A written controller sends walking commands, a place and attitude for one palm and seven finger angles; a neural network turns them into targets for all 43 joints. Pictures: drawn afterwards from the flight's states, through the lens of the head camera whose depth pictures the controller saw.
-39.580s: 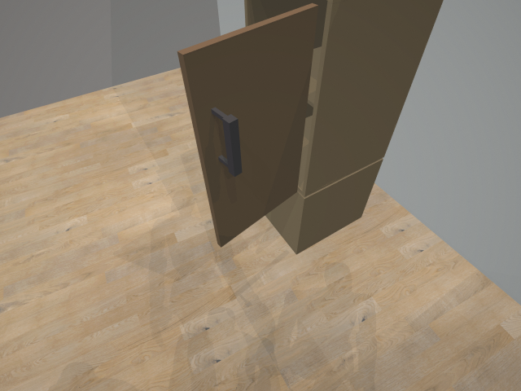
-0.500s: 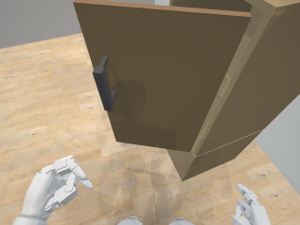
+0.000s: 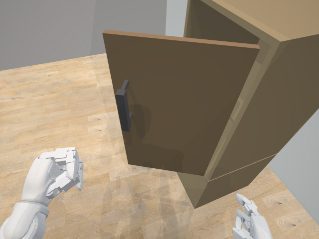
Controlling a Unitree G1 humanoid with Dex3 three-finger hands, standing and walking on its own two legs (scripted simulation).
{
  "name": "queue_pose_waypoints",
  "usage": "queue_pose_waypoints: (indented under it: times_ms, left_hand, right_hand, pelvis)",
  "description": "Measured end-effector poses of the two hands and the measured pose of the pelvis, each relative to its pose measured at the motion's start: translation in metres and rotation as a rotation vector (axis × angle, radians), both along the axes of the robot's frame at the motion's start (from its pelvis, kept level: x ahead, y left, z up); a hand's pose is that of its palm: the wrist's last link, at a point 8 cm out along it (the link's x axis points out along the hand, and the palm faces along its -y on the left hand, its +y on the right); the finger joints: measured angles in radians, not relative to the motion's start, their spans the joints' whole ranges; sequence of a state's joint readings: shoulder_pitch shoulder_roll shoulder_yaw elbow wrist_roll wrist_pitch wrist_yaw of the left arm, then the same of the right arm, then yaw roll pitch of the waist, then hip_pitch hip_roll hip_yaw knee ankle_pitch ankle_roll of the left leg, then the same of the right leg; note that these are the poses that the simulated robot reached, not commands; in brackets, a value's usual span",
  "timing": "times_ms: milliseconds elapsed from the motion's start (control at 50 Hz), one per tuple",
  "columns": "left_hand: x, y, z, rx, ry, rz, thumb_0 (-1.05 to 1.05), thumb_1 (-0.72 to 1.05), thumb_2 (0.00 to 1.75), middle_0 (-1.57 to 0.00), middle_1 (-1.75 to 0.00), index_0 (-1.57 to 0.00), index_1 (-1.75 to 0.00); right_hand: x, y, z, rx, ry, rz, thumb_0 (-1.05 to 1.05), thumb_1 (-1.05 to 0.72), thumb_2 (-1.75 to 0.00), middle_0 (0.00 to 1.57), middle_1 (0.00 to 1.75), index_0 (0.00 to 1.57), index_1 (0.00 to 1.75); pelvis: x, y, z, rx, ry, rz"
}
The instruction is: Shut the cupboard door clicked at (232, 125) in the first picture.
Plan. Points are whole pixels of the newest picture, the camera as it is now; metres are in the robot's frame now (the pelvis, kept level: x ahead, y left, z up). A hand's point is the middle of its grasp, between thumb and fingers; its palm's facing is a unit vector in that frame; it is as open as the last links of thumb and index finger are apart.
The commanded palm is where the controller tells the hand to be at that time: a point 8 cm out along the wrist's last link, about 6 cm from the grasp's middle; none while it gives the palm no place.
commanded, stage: raise the hand and make a fist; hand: left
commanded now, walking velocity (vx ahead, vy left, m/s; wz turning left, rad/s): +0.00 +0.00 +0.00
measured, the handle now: (126, 106) +0.44 +0.13 +0.09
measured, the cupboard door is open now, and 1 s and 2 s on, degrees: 59 59 59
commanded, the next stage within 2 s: bring the fist close to the handle in 0.38 s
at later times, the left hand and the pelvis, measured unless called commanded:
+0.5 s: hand (81, 182) +0.22 +0.19 +0.08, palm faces -0.09 -1.00 -0.04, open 3.1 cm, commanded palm +0.20 +0.24 +0.10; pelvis +0.00 +0.01 +0.01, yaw +0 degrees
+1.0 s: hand (108, 155) +0.27 +0.14 +0.11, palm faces -0.07 -1.00 -0.05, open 3.1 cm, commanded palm +0.26 +0.19 +0.10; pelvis +0.00 -0.02 +0.01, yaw -1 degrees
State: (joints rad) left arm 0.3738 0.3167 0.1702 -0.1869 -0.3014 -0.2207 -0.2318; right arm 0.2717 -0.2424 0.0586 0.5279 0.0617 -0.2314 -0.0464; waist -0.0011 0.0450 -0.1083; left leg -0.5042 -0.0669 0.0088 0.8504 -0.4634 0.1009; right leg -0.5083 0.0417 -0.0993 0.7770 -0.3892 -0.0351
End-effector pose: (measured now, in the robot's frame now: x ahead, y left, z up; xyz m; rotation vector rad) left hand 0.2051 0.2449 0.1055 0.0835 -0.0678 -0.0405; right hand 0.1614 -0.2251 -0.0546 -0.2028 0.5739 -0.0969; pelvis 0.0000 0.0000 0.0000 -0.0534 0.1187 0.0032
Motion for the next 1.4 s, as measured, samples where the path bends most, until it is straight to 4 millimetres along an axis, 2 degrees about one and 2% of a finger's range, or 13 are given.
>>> queue_pose_waypoints:
  times_ms: [60, 200, 240, 360, 420, 520, 600, 700, 860, 1020, 1180, 1340, 1400]
  left_hand:
    - [0.007, 0.007, 0.006, -0.013, -0.017, 0.011, 0.02, 0.9, 0.9, -1.3, -1.49, -1.3, -1.5]
    - [0.005, -0.006, -0.029, -0.048, 0.19, -0.064, 0.02, 0.9, 0.9, -1.3, -1.5, -1.3, -1.5]
    - [0.002, -0.006, -0.027, -0.038, 0.171, -0.057, 0.02, 0.9, 0.9, -1.3, -1.5, -1.3, -1.5]
    - [0.003, 0.008, 0.003, -0.011, -0.006, 0.019, 0.02, 0.9, 0.9, -1.3, -1.5, -1.3, -1.5]
    - [0.004, 0.007, -0.002, -0.023, 0.028, 0.009, 0.02, 0.9, 0.9, -1.3, -1.5, -1.3, -1.5]
    - [-0.001, -0.005, -0.026, -0.034, 0.175, -0.047, 0.02, 0.9, 0.9, -1.3, -1.5, -1.3, -1.5]
    - [0.001, -0.01, -0.015, -0.03, 0.106, -0.036, 0.02, 0.9, 0.9, -1.3, -1.5, -1.3, -1.5]
    - [0.016, -0.016, 0.005, -0.04, -0.024, -0.016, 0.02, 0.9, 0.9, -1.3, -1.5, -1.3, -1.5]
    - [0.039, -0.048, -0.022, -0.037, 0.146, -0.093, 0.02, 0.9, 0.9, -1.3, -1.5, -1.3, -1.5]
    - [0.053, -0.054, 0.007, -0.036, -0.009, -0.023, 0.02, 0.9, 0.9, -1.3, -1.5, -1.3, -1.5]
    - [0.065, -0.072, -0.023, -0.027, 0.141, -0.057, 0.02, 0.9, 0.9, -1.3, -1.5, -1.3, -1.5]
    - [0.096, -0.071, 0.006, -0.033, -0.007, -0.018, 0.02, 0.9, 0.9, -1.3, -1.5, -1.3, -1.5]
    - [0.105, -0.075, 0.001, -0.041, 0.033, -0.026, 0.02, 0.9, 0.9, -1.3, -1.5, -1.3, -1.5]
  right_hand:
    - [-0.005, -0.001, -0.002, 0.005, 0.017, -0.01, 0.02, -0.9, -0.9, 0.2, 0.3, 0.21, 0.3]
    - [-0.015, -0.007, 0.002, -0.015, 0.026, -0.049, 0.02, -0.9, -0.9, 0.2, 0.3, 0.21, 0.3]
    - [-0.015, -0.008, 0.005, -0.029, 0.026, -0.046, 0.02, -0.9, -0.9, 0.2, 0.3, 0.21, 0.3]
    - [-0.011, -0.006, 0.005, -0.033, 0.029, -0.012, 0.02, -0.9, -0.9, 0.2, 0.3, 0.2, 0.3]
    - [-0.008, -0.003, 0.003, -0.016, 0.025, -0.01, 0.02, -0.9, -0.9, 0.2, 0.3, 0.2, 0.3]
    - [-0.004, -0.002, 0.003, -0.005, 0.012, -0.018, 0.02, -0.9, -0.9, 0.2, 0.3, 0.21, 0.3]
    - [-0.002, -0.001, 0.005, -0.016, 0.007, -0.002, 0.02, -0.9, -0.9, 0.2, 0.3, 0.21, 0.3]
    - [-0.002, -0.002, 0.0, -0.011, 0.025, 0.017, 0.01, -0.9, -0.9, 0.2, 0.3, 0.21, 0.3]
    - [-0.013, -0.014, -0.008, 0.009, 0.069, -0.031, 0.01, -0.9, -0.9, 0.2, 0.3, 0.21, 0.3]
    - [-0.021, -0.028, -0.012, 0.019, 0.105, -0.044, 0.02, -0.9, -0.9, 0.2, 0.3, 0.2, 0.3]
    - [-0.021, -0.045, -0.016, 0.011, 0.137, -0.057, 0.02, -0.9, -0.9, 0.2, 0.3, 0.2, 0.3]
    - [-0.018, -0.058, -0.016, 0.009, 0.142, -0.069, 0.01, -0.9, -0.9, 0.2, 0.3, 0.2, 0.3]
    - [-0.018, -0.061, -0.017, 0.022, 0.152, -0.073, 0.01, -0.9, -0.9, 0.2, 0.3, 0.2, 0.3]
  pelvis:
    - [0.0, 0.003, 0.002, -0.001, -0.006, 0.001]
    - [0.001, 0.007, 0.006, 0.004, -0.011, -0.011]
    - [0.001, 0.007, 0.006, 0.005, -0.015, -0.012]
    - [-0.001, 0.006, 0.006, 0.002, -0.021, -0.002]
    - [-0.001, 0.007, 0.006, 0.001, -0.019, 0.001]
    - [-0.001, 0.006, 0.007, 0.004, -0.018, -0.003]
    - [-0.001, 0.004, 0.006, 0.006, -0.026, 0.0]
    - [-0.003, 0.001, 0.005, 0.008, -0.025, 0.009]
    - [-0.003, -0.005, 0.006, 0.021, -0.016, -0.007]
    - [0.002, -0.017, 0.008, 0.033, -0.014, -0.015]
    - [0.0, -0.029, 0.008, 0.041, -0.009, -0.012]
    - [0.002, -0.04, 0.008, 0.047, -0.008, -0.015]
    - [0.003, -0.041, 0.009, 0.049, -0.001, -0.016]
